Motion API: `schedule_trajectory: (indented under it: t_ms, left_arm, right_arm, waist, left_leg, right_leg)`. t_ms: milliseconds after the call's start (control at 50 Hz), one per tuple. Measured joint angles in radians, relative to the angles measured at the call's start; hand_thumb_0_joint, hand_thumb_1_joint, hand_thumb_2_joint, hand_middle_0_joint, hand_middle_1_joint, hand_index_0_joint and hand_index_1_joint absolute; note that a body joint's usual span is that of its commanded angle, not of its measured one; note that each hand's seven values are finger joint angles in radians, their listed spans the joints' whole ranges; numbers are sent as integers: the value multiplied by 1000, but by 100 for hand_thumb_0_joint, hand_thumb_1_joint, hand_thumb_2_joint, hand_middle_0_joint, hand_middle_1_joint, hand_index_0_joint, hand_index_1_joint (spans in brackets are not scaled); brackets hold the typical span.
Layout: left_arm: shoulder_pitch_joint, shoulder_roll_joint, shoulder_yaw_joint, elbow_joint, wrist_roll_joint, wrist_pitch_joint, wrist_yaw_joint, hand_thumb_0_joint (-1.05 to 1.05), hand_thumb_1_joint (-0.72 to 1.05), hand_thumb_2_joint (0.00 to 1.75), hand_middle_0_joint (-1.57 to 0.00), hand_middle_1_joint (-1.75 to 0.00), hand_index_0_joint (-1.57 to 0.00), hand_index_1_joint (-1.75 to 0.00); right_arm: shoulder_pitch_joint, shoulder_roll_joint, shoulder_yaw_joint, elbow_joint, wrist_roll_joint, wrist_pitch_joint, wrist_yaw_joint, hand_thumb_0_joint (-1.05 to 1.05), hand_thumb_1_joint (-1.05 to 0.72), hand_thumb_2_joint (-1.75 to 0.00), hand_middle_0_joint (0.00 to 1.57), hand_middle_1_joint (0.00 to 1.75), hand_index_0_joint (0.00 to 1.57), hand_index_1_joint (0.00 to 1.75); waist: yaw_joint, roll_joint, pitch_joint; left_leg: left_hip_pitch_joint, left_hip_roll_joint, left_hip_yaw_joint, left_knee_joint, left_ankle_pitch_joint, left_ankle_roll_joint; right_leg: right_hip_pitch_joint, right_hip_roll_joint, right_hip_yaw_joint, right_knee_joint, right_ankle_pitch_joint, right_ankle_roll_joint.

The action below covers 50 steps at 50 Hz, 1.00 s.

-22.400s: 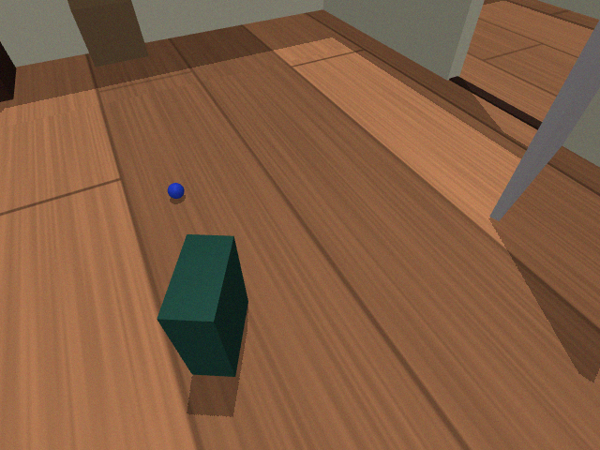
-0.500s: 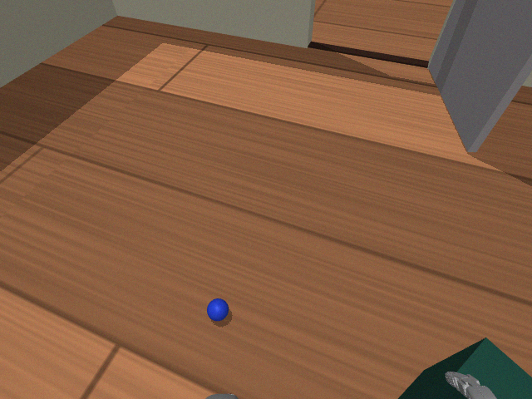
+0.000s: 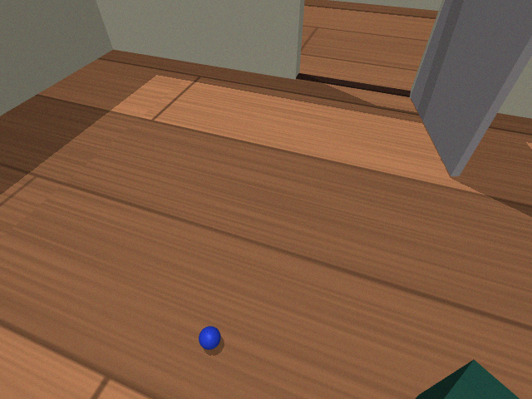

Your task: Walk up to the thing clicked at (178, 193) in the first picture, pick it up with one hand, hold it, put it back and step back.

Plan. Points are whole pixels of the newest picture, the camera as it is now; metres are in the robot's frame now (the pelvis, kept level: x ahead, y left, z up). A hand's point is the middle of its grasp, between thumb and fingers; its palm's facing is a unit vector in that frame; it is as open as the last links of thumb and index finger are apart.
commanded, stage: walk up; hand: left
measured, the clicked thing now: (209, 337) +0.47 +0.24 -0.74
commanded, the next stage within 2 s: stand in 0.02 s
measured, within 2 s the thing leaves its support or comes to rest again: neither
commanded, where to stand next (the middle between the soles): +0.09 +0.01 m, yaw -2 degrees
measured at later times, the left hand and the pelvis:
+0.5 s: hand out of the picture +0.07 +0.26 -0.15, palm faces -0.02 -0.94 -0.34, open 7.4 cm; pelvis -0.01 +0.00 +0.00, yaw +0 degrees
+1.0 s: hand out of the picture +0.06 +0.26 -0.15, palm faces -0.02 -0.94 -0.34, open 7.4 cm; pelvis -0.01 +0.01 +0.00, yaw +0 degrees
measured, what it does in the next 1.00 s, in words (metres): stands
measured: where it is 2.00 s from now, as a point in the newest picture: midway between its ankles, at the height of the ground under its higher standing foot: outside the picture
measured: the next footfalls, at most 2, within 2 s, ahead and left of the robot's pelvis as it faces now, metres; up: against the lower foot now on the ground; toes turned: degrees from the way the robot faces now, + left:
none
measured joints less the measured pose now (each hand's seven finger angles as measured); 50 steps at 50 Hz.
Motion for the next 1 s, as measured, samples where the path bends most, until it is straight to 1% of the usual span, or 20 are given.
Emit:
schedule_trajectory:
  t_ms: [160,280,620,1000]
  left_arm:
    - [-29,3,-3,17,-1,-2,3,1,90,90,-20,-30,-20,-30]
    - [-28,6,-4,30,3,2,1,1,90,90,-20,-30,-20,-30]
    - [18,9,-9,49,3,7,-2,1,90,90,-20,-30,-20,-30]
    - [23,12,-13,32,4,6,-1,1,90,90,-20,-30,-20,-30]
  right_arm:
    - [-43,-2,4,4,0,1,-7,0,-91,-90,20,30,20,30]
    - [-55,0,6,13,-2,6,-5,0,-91,-90,20,30,20,30]
    - [-24,7,9,47,-4,10,1,0,-91,-90,20,30,20,30]
    - [-12,3,12,42,-3,8,1,0,-91,-90,20,30,20,30]
  waist:
    - [-2,-4,10]
    - [0,-3,12]
    - [4,-3,21]
    - [1,-7,8]
  left_leg:
    - [28,2,6,-46,23,-2]
    - [32,3,8,-69,40,-2]
    - [27,-5,11,-88,59,3]
    - [24,-12,9,-86,59,7]
  right_leg:
    - [25,1,5,-44,25,3]
    - [27,1,7,-65,41,3]
    - [16,-8,10,-71,53,8]
    - [11,-14,7,-62,48,12]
